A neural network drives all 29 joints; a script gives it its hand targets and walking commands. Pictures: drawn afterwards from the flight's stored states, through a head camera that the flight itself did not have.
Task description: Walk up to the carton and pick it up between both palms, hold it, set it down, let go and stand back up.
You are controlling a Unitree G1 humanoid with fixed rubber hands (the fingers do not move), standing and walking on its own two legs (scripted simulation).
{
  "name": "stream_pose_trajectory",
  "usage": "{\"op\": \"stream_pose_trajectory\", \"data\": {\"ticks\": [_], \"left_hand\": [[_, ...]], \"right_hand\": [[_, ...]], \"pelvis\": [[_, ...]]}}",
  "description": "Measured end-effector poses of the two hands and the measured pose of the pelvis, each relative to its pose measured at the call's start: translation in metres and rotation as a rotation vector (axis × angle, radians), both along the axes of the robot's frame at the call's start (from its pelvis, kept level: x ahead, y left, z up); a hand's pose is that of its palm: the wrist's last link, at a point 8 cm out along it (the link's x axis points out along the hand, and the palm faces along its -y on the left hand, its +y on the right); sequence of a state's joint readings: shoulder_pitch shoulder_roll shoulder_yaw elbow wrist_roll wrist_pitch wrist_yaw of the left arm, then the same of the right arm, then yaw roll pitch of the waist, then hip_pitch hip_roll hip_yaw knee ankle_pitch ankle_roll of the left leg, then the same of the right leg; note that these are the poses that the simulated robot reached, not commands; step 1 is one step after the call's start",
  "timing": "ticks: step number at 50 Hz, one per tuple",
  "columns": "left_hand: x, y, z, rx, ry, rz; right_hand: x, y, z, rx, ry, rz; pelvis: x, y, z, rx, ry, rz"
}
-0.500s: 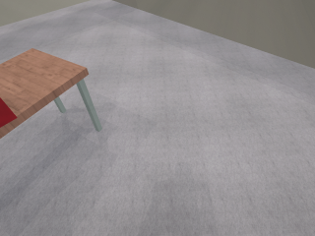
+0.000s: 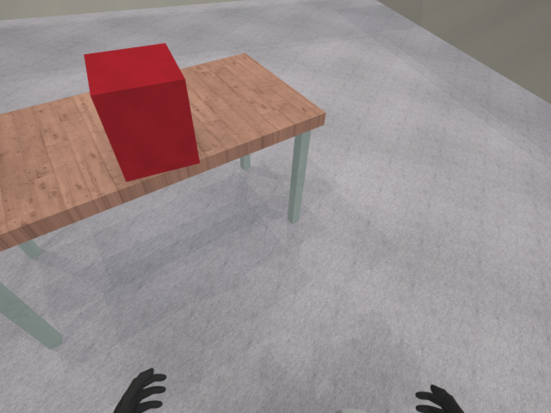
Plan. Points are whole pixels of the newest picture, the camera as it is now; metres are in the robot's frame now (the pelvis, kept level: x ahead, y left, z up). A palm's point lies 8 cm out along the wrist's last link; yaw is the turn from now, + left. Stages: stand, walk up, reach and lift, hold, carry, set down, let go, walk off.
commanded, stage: walk up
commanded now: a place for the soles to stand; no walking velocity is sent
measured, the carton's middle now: (145, 112) +0.85 +0.33 -0.03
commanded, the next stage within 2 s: none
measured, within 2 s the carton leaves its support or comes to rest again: neither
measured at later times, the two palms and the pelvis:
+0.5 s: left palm (96, 397) +0.19 +0.27 -0.07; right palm (360, 287) +0.36 -0.16 -0.10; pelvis +0.18 +0.04 +0.02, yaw +18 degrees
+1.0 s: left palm (49, 305) +0.34 +0.41 -0.09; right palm (280, 225) +0.49 -0.01 -0.06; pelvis +0.32 +0.16 +0.02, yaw +28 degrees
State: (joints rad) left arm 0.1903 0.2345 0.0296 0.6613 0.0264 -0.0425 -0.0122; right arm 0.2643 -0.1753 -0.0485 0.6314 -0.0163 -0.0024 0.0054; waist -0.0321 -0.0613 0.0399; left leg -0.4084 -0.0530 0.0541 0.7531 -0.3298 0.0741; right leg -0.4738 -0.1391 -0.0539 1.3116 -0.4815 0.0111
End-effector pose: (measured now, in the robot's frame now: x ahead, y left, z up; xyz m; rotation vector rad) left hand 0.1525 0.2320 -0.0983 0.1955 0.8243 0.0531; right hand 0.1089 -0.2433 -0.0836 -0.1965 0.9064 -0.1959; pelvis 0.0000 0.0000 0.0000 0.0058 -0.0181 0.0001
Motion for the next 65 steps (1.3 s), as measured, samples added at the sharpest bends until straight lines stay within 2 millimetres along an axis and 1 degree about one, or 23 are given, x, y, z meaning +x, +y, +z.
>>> {"op": "stream_pose_trajectory", "data": {"ticks": [3, 6, 9, 12, 14, 16, 19, 22, 25, 27, 29, 33, 36, 38, 40, 43, 46, 51, 55, 58, 60, 62, 65], "left_hand": [[0.021, -0.001, 0.014, -0.015, -0.026, 0.017], [0.037, -0.006, 0.021, -0.030, -0.025, 0.036], [0.054, -0.011, 0.024, -0.040, -0.022, 0.055], [0.072, -0.014, 0.024, -0.038, -0.030, 0.084], [0.083, -0.013, 0.022, -0.024, -0.053, 0.123], [0.085, -0.007, 0.022, -0.005, -0.068, 0.189], [0.074, 0.009, 0.025, 0.022, -0.050, 0.317], [0.055, 0.024, 0.029, 0.042, -0.005, 0.408], [0.035, 0.038, 0.028, 0.047, 0.065, 0.473], [0.024, 0.047, 0.026, 0.041, 0.116, 0.508], [0.016, 0.057, 0.022, 0.029, 0.160, 0.541], [0.012, 0.084, 0.006, -0.007, 0.221, 0.611], [0.019, 0.109, -0.015, -0.038, 0.265, 0.628], [0.032, 0.123, -0.025, -0.060, 0.287, 0.609], [0.055, 0.138, -0.026, -0.072, 0.264, 0.597], [0.100, 0.157, -0.016, -0.080, 0.180, 0.580], [0.143, 0.168, -0.005, -0.088, 0.111, 0.552], [0.199, 0.173, 0.007, -0.103, 0.079, 0.492], [0.237, 0.167, 0.010, -0.110, 0.072, 0.451], [0.262, 0.160, 0.007, -0.098, 0.064, 0.435], [0.274, 0.156, 0.005, -0.081, 0.050, 0.438], [0.279, 0.154, 0.005, -0.082, 0.042, 0.459], [0.278, 0.154, 0.009, -0.075, 0.037, 0.509]], "right_hand": [[0.010, 0.018, -0.003, 0.027, 0.043, 0.025], [0.023, 0.031, -0.008, 0.053, 0.084, 0.047], [0.040, 0.036, -0.015, 0.079, 0.122, 0.066], [0.064, 0.036, -0.026, 0.101, 0.150, 0.084], [0.084, 0.034, -0.036, 0.108, 0.164, 0.113], [0.109, 0.036, -0.042, 0.097, 0.182, 0.174], [0.155, 0.042, -0.038, 0.065, 0.180, 0.279], [0.206, 0.057, -0.028, 0.051, 0.145, 0.361], [0.255, 0.085, -0.015, 0.063, 0.090, 0.425], [0.285, 0.111, -0.006, 0.082, 0.050, 0.468], [0.312, 0.141, 0.001, 0.103, 0.013, 0.518], [0.358, 0.206, 0.010, 0.120, -0.049, 0.622], [0.387, 0.249, 0.008, 0.109, -0.116, 0.654], [0.397, 0.264, 0.006, 0.100, -0.144, 0.628], [0.398, 0.267, 0.007, 0.082, -0.131, 0.587], [0.393, 0.260, 0.009, 0.041, -0.076, 0.545], [0.386, 0.249, 0.014, 0.010, -0.026, 0.513], [0.383, 0.231, 0.019, -0.020, 0.035, 0.442], [0.392, 0.222, 0.014, -0.011, 0.072, 0.403], [0.406, 0.217, 0.001, 0.013, 0.087, 0.386], [0.419, 0.216, -0.011, 0.030, 0.097, 0.391], [0.430, 0.217, -0.019, 0.035, 0.108, 0.401], [0.445, 0.226, -0.022, 0.033, 0.118, 0.430]], "pelvis": [[0.022, 0.006, 0.008, 0.011, 0.007, 0.039], [0.045, 0.011, 0.013, 0.018, 0.017, 0.075], [0.068, 0.012, 0.014, 0.023, 0.025, 0.107], [0.094, 0.012, 0.010, 0.027, 0.028, 0.133], [0.113, 0.011, 0.003, 0.014, 0.027, 0.154], [0.127, 0.012, 0.000, -0.009, 0.028, 0.187], [0.146, 0.017, 0.004, -0.019, 0.024, 0.234], [0.164, 0.025, 0.012, -0.031, 0.015, 0.279], [0.182, 0.036, 0.019, -0.036, 0.010, 0.319], [0.194, 0.045, 0.022, -0.036, 0.008, 0.343], [0.207, 0.055, 0.023, -0.038, 0.006, 0.367], [0.234, 0.083, 0.017, -0.051, 0.003, 0.413], [0.254, 0.111, 0.003, -0.045, 0.001, 0.443], [0.264, 0.125, -0.003, -0.040, -0.003, 0.467], [0.274, 0.134, -0.002, -0.034, -0.005, 0.488], [0.288, 0.144, 0.006, -0.026, -0.001, 0.499], [0.304, 0.152, 0.015, -0.020, 0.007, 0.499], [0.329, 0.160, 0.026, -0.012, 0.021, 0.485], [0.348, 0.161, 0.026, -0.005, 0.027, 0.472], [0.362, 0.158, 0.019, 0.006, 0.025, 0.463], [0.371, 0.155, 0.011, 0.006, 0.023, 0.454], [0.375, 0.153, 0.009, -0.008, 0.019, 0.451], [0.377, 0.151, 0.009, -0.012, 0.017, 0.448]]}}
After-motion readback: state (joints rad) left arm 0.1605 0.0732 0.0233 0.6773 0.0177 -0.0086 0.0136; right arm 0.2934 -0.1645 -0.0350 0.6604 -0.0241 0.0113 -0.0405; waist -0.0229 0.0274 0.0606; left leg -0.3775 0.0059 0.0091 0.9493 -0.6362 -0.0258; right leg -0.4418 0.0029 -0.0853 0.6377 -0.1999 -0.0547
